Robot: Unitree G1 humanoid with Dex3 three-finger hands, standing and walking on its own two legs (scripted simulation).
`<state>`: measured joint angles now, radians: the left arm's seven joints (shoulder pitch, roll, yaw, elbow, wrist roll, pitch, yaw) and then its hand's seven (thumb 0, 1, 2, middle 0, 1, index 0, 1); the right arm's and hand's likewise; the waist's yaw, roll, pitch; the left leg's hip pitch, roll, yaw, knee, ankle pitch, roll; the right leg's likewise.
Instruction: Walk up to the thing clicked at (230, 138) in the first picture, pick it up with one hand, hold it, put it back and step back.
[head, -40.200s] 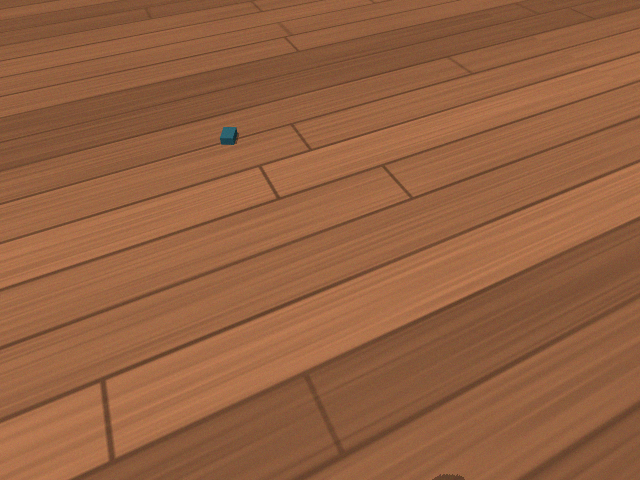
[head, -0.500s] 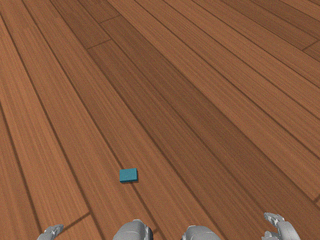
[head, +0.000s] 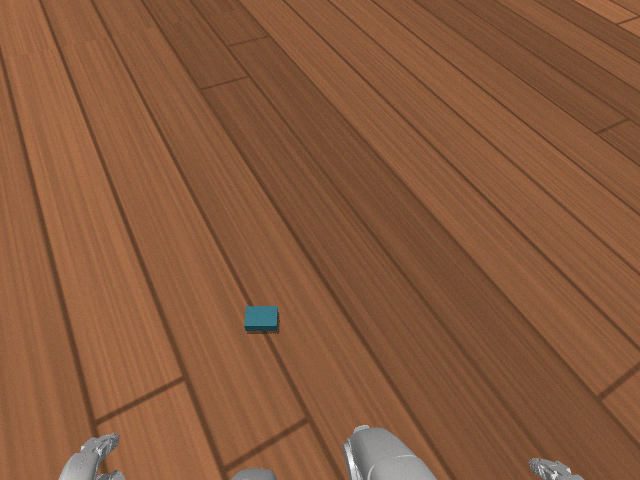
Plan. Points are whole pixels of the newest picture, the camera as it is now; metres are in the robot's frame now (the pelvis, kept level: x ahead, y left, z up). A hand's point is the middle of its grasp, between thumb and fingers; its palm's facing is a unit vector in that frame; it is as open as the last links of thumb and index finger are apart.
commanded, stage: step back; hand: left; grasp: from above
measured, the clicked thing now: (261, 318) +0.62 +0.15 -0.75
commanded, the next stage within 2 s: none
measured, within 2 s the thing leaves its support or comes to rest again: neither
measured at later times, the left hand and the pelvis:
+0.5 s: hand out of the picture -0.07 +0.22 -0.12, palm faces -0.06 -0.89 -0.44, open 7.4 cm; pelvis -0.17 -0.04 +0.00, yaw -4 degrees
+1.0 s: hand out of the picture -0.29 +0.22 -0.16, palm faces -0.06 -0.92 -0.38, open 7.4 cm; pelvis -0.37 -0.05 -0.01, yaw -4 degrees
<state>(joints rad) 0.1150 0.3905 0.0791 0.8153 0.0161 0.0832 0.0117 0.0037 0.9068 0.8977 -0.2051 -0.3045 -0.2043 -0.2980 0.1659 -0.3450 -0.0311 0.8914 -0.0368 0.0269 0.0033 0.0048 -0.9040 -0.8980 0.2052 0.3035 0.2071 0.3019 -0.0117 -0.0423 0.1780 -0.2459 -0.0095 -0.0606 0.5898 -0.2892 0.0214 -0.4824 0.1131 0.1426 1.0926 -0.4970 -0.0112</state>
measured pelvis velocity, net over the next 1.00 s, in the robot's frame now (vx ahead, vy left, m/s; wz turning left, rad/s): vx -0.37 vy -0.05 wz -0.07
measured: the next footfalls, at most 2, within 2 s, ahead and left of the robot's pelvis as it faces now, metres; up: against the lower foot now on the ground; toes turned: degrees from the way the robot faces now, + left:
right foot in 0.26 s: -0.10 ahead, -0.15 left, +0.00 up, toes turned -2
left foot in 0.66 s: -0.23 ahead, +0.08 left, +0.00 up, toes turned -1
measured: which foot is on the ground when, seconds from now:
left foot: down 0.00-0.30, up 0.32-0.64, down 0.66-1.00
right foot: up 0.00-0.24, down 0.26-0.70, up 0.72-1.00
